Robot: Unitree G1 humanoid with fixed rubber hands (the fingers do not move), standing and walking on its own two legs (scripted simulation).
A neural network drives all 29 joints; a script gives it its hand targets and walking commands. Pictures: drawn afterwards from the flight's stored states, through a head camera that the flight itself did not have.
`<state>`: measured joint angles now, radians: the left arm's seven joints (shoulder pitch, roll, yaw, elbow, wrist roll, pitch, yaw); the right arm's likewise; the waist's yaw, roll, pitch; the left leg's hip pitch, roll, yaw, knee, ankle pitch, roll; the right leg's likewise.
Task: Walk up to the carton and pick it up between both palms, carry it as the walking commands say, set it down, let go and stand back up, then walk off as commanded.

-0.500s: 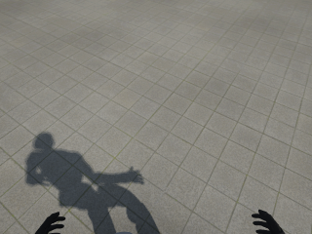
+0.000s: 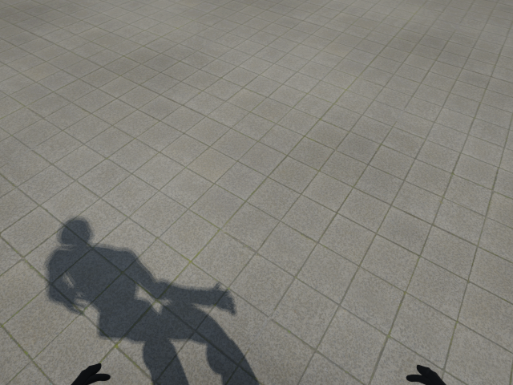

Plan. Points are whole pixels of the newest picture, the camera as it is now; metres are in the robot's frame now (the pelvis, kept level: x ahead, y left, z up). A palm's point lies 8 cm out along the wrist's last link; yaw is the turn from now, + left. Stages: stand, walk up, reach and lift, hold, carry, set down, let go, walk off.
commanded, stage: stand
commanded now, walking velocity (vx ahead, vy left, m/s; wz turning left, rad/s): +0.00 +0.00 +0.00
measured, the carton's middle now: out of the picture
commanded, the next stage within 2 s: walk up in 1.28 s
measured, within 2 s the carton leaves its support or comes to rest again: neither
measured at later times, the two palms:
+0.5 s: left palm out of the picture +0.10 +0.29 -0.10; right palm out of the picture +0.10 -0.30 -0.10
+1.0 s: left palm out of the picture +0.08 +0.30 -0.10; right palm out of the picture +0.09 -0.29 -0.10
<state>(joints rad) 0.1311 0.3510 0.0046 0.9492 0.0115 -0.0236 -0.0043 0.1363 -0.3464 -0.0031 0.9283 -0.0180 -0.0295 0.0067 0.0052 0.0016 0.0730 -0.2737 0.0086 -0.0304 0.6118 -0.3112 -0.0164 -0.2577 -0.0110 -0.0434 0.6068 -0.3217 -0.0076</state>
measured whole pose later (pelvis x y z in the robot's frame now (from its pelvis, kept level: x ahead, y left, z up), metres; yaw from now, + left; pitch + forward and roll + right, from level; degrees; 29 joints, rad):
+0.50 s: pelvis +0.00 +0.00 +0.02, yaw +0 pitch -3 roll +0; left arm 0.09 0.35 -0.01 1.06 0.01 -0.02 0.00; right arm 0.09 -0.36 0.00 1.06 -0.01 -0.02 0.00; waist 0.00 0.00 0.06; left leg -0.15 0.01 -0.03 0.40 -0.21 -0.02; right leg -0.13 -0.01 -0.05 0.40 -0.22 -0.01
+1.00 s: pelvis +0.00 +0.00 +0.02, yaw +0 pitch -3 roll +0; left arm 0.10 0.35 0.00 1.09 0.01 -0.02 0.00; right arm 0.09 -0.36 0.00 1.10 -0.01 -0.02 0.00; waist 0.01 0.00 0.06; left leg -0.12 0.00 -0.03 0.35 -0.18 -0.01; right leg -0.11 -0.02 -0.05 0.36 -0.20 0.00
